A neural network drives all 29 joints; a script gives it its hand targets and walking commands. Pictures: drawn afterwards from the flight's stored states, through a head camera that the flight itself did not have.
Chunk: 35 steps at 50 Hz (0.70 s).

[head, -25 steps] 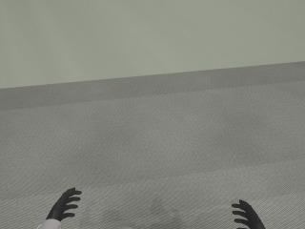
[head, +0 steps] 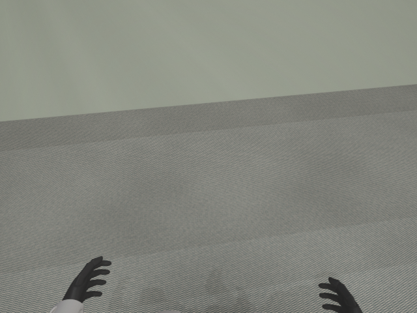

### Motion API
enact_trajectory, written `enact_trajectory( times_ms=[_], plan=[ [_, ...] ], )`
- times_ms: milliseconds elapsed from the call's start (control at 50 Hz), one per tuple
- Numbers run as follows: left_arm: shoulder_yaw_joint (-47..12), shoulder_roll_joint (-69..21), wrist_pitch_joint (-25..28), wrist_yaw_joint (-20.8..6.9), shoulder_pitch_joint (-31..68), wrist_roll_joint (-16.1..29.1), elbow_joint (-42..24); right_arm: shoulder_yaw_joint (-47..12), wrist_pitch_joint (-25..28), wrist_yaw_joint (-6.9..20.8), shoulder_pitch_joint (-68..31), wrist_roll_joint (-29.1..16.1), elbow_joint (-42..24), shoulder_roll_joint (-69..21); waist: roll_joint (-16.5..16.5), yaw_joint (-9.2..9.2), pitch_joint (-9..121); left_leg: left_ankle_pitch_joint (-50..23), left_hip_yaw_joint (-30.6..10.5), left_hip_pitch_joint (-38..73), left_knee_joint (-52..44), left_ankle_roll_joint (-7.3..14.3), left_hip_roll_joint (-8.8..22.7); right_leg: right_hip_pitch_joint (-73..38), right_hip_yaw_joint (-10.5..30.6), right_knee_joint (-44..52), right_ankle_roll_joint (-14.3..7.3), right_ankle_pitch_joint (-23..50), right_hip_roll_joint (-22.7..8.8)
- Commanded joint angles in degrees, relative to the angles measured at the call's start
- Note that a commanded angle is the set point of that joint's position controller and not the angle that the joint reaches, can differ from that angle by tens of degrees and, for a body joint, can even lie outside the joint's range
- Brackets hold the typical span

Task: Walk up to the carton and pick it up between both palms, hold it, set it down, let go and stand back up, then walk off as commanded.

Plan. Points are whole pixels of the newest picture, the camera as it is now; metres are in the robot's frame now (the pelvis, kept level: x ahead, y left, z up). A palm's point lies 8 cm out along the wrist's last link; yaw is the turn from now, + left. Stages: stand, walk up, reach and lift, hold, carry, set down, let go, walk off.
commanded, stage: stand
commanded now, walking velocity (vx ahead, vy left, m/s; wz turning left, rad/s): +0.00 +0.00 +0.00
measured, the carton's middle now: out of the picture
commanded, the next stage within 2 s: walk up in 0.66 s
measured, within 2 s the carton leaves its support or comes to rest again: neither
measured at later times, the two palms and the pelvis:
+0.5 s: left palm (70, 311) +0.13 +0.28 -0.08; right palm out of the picture +0.12 -0.26 -0.10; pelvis -0.01 +0.00 +0.00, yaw +0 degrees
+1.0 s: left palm out of the picture +0.08 +0.32 -0.08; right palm out of the picture +0.10 -0.25 -0.10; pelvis -0.04 +0.02 +0.00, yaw +1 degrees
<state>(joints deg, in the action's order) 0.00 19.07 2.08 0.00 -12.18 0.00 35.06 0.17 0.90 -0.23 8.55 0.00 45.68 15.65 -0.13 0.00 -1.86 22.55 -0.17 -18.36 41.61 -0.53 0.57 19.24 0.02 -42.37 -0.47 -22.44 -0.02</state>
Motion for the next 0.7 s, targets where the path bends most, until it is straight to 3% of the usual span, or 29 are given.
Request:
enact_trajectory(
  times_ms=[0,20,60,80,100,120,140,180,200,220,240,260,320,360,380,400,440,460,480,540,560,580,600,660,680],
  plan=[
    [4.2,12.7,1.8,1.1,1.3,-0.7,1.5,4.8,2.2,-0.4,-3.4,0.5,-3.3,15.0,1.8,0.96,5.2,-18.3,-5.8,4.5,-5.9,5.2,5.3,-2.0,8.3,8.9,-4.3,18.0,-5.9],
    [4.8,12.9,1.7,1.3,2.3,-1.6,1.2,4.8,1.6,-0.3,-4.1,0.4,-3.1,14.8,-0.9,0.33,2.1,-17.1,-5.7,1.3,-6.8,5.0,4.5,-2.1,7.9,9.4,-4.3,18.7,-5.0],
    [4.4,13.0,2.4,1.3,0.2,-1.5,1.7,4.9,1.7,-0.2,-4.1,0.6,-2.9,14.2,-0.3,0.81,3.5,-17.0,-3.8,3.5,-6.2,4.7,4.3,-2.5,8.3,10.6,-4.7,18.7,-6.4],
    [4.6,12.2,2.0,1.2,2.8,-1.2,1.1,4.9,1.6,-0.2,-5.5,0.4,-2.6,15.0,-2.8,0.66,5.9,-16.0,-3.1,5.0,-5.4,4.4,3.7,-2.2,8.7,11.8,-4.7,19.0,-6.7],
    [4.7,13.1,1.9,1.1,3.6,-0.8,1.1,4.8,1.7,-0.1,-4.2,0.5,-2.4,14.2,-3.1,1.01,3.2,-14.7,-3.9,2.4,-7.1,4.7,3.5,-2.1,8.4,12.1,-4.5,17.7,-6.7],
    [4.9,12.8,1.6,1.1,3.4,-0.9,1.1,4.8,1.7,-0.3,-4.3,1.0,-2.4,14.3,-2.3,1.02,2.1,-12.4,-3.6,3.7,-7.0,4.9,3.7,-0.1,9.5,12.0,-4.5,15.0,-6.3],
    [4.6,12.9,1.6,1.0,3.3,-0.7,1.3,4.6,1.8,-0.1,-4.5,1.0,-2.2,15.3,0.6,1.27,4.1,-14.2,-3.9,5.6,-7.5,4.7,4.2,-0.1,8.8,11.9,-4.1,14.5,-6.7],
    [4.8,11.4,1.6,1.1,3.4,-0.4,1.1,4.3,1.9,-0.2,-5.1,1.0,-1.2,14.5,2.9,-0.63,2.7,-16.2,-6.1,1.9,-9.7,5.8,5.3,-2.3,5.5,8.1,-3.6,14.6,-4.9],
    [4.7,11.7,1.9,1.0,0.8,-0.9,1.7,4.8,2.0,0.0,-5.1,1.1,-1.2,16.2,2.4,-0.66,5.6,-16.1,-6.4,3.6,-8.4,5.6,5.7,-3.6,5.5,8.1,-3.8,16.0,-4.8],
    [5.2,13.0,1.9,1.0,2.0,-0.5,2.7,4.6,2.0,0.0,-6.1,1.0,-2.1,15.4,-1.1,-1.22,4.9,-16.7,-5.8,3.2,-8.2,5.4,5.0,-3.6,6.3,8.3,-3.9,18.0,-5.7],
    [4.8,12.5,1.9,1.0,2.5,-1.0,1.6,4.7,1.9,0.1,-6.1,0.4,-2.2,15.4,-1.0,0.46,4.4,-17.6,-4.6,3.5,-7.1,4.8,4.4,-2.9,7.6,9.7,-3.9,18.7,-5.8],
    [5.0,12.4,1.7,1.0,2.3,-0.9,2.6,4.4,1.9,-0.1,-5.5,0.9,-1.9,14.8,0.7,-0.42,2.5,-17.4,-5.6,2.2,-7.7,5.3,4.5,-3.1,7.0,9.1,-4.1,18.5,-5.9],
    [4.8,13.0,1.8,1.1,3.5,-1.1,2.9,4.1,2.1,-0.6,-4.5,0.1,-1.2,12.9,-2.6,0.31,2.5,-16.8,-5.7,2.3,-7.5,5.2,4.2,-2.4,9.3,11.4,-4.8,17.1,-7.0],
    [4.4,13.4,2.0,0.5,2.6,-0.7,3.7,4.2,2.0,-0.2,-4.5,0.5,0.3,14.8,-0.7,0.75,5.3,-16.7,-4.1,5.7,-7.6,4.9,4.3,-3.5,6.8,10.9,-3.7,18.6,-5.8],
    [5.0,12.7,2.0,0.8,3.2,-0.6,3.3,4.0,1.8,-0.3,-5.5,0.1,-0.7,14.4,0.1,0.64,1.8,-15.2,-5.4,3.2,-8.6,4.9,4.1,-1.7,8.5,11.8,-4.4,15.6,-6.1],
    [4.5,12.4,2.0,1.0,2.7,-0.4,3.9,4.4,1.8,-0.1,-6.6,1.0,-0.6,14.9,-0.6,-0.99,2.6,-13.6,-6.7,2.5,-9.1,5.6,5.1,-2.5,7.7,11.0,-3.7,15.2,-6.0],
    [4.1,11.8,1.5,1.1,3.3,-0.8,3.5,4.5,1.8,-0.2,-4.8,0.3,0.3,15.5,-0.4,0.03,2.4,-14.8,-5.7,4.0,-9.5,4.7,4.6,-1.4,7.2,10.6,-4.1,13.8,-5.5],
    [4.3,10.6,1.6,0.8,2.6,-1.1,4.3,4.4,2.0,-0.4,-5.9,0.8,0.5,16.3,0.4,-1.15,3.1,-13.1,-5.2,3.0,-10.2,5.0,5.1,-2.6,7.2,11.4,-3.9,13.4,-5.2],
    [4.2,12.8,1.5,1.1,3.4,-0.9,4.6,4.6,1.7,0.1,-6.7,0.3,0.6,16.1,1.1,-0.72,0.2,-11.1,-6.5,0.8,-10.6,5.1,5.5,-1.1,7.0,11.9,-3.6,11.6,-4.5],
    [4.6,13.3,1.8,0.8,4.0,-1.4,4.9,4.3,1.9,0.1,-5.2,0.3,1.0,14.9,-4.3,0.6,2.4,-10.0,-5.3,3.5,-9.8,3.9,3.9,-0.9,9.7,13.7,-4.3,9.6,-6.6],
    [4.4,13.3,1.8,0.8,3.4,-1.2,4.4,4.6,1.9,0.3,-4.8,0.5,1.4,16.1,-0.4,0.07,1.5,-10.8,-4.4,4.1,-9.3,4.0,3.8,-0.9,9.2,14.2,-4.2,11.0,-6.2],
    [3.8,11.8,1.9,0.8,3.3,-0.6,5.2,4.8,2.0,0.4,-5.4,0.8,1.8,15.7,-1.4,-0.59,2.4,-11.1,-5.4,3.8,-9.9,4.5,4.4,-1.0,8.7,13.2,-4.1,13.1,-6.1],
    [3.6,12.3,2.0,0.9,3.7,-0.8,5.9,4.4,1.9,0.3,-4.8,0.5,2.5,15.5,0.5,0.69,0.9,-11.7,-5.3,3.5,-11.1,3.9,3.7,-0.1,9.3,14.4,-4.0,11.0,-6.3],
    [3.9,11.7,1.9,1.0,4.3,-0.8,6.1,4.2,1.9,0.2,-5.5,0.5,2.4,14.8,-1.8,0.23,2.9,-13.6,-6.0,4.0,-10.1,4.9,4.6,-3.1,8.2,13.8,-3.9,16.1,-6.6],
    [4.4,13.2,2.0,1.0,3.5,-0.7,6.7,3.9,1.9,0.2,-6.2,0.0,2.8,14.9,-1.8,0.33,2.6,-15.4,-4.4,5.1,-10.3,4.1,4.6,-2.5,9.5,13.7,-4.1,16.0,-6.5]
  ],
)
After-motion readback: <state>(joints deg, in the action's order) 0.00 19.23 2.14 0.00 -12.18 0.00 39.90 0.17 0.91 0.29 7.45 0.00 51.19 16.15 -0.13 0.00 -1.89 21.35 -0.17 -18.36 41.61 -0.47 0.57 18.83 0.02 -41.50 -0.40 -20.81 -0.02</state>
